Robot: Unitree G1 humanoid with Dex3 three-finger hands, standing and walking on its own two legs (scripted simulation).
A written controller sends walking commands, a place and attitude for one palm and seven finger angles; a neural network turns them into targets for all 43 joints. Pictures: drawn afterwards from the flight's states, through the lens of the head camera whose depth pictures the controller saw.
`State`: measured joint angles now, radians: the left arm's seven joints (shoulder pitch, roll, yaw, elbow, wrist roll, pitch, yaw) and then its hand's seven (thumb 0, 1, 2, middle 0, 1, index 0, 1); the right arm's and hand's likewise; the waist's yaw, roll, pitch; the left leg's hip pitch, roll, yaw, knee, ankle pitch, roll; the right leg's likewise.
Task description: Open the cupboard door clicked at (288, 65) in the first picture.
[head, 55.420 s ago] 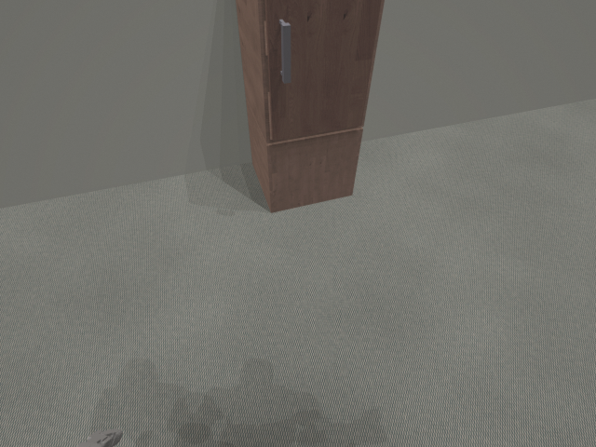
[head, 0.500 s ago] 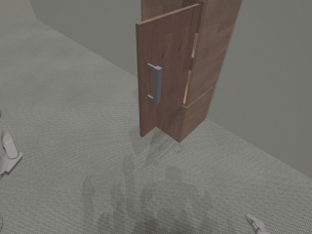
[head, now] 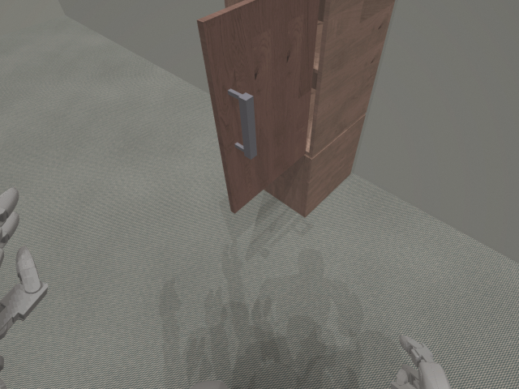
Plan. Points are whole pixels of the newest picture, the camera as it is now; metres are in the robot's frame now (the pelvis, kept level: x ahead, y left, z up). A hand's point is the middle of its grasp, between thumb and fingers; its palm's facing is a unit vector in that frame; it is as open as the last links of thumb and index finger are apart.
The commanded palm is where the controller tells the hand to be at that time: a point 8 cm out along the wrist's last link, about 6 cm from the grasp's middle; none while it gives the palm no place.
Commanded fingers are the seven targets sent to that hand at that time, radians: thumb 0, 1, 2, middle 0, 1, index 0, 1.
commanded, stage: stop stepping back and stand still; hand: left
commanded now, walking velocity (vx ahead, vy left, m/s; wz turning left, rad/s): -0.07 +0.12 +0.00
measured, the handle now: (242, 125) +0.69 +0.08 +0.00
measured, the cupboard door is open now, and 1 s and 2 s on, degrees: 91 91 91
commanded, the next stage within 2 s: let the arm hang, fingers relaxed in 0.58 s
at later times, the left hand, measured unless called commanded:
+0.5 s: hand (13, 269) +0.22 +0.29 +0.16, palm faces +0.40 -0.79 -0.47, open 7.4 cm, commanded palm +0.16 +0.33 +0.18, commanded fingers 0.00 0.90 0.90 -0.20 -0.30 -0.20 -0.30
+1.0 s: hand out of the picture +0.06 +0.21 -0.17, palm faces +0.01 -0.98 -0.18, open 7.1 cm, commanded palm none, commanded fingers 0.00 0.90 0.90 -0.20 -0.30 -0.20 -0.30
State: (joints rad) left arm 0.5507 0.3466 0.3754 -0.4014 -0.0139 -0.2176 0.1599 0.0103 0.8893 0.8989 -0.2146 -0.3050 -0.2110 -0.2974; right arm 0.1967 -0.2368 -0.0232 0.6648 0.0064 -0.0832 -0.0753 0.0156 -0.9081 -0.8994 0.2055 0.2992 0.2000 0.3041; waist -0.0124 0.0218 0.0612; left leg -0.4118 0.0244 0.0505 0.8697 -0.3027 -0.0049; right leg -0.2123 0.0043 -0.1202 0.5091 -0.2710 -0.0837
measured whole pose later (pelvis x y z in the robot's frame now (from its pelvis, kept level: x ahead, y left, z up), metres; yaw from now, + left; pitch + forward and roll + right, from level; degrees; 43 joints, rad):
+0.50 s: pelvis +0.02 +0.03 +0.00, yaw -1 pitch -1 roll -1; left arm 0.57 0.40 0.39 -0.50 -0.04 -0.18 0.16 0.01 0.89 0.90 -0.21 -0.30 -0.21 -0.30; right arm 0.19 -0.17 0.04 0.60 0.00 -0.08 -0.06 0.01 -0.91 -0.90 0.21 0.30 0.20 0.30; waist 0.01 0.01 0.05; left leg -0.26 0.02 0.07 0.48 -0.20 0.03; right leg -0.18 0.02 -0.11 0.44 -0.25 -0.03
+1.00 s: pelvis +0.00 +0.04 +0.00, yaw +0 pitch -1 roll +0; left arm 0.28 0.18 0.01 0.85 0.02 0.05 0.03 -0.01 0.97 0.90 -0.21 -0.30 -0.20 -0.30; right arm 0.23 -0.24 0.02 0.94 -0.03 0.02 0.00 0.01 -0.91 -0.90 0.20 0.30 0.20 0.30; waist -0.02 -0.04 0.07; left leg -0.31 -0.01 0.06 0.52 -0.20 0.04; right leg -0.25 -0.02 -0.12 0.54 -0.28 -0.03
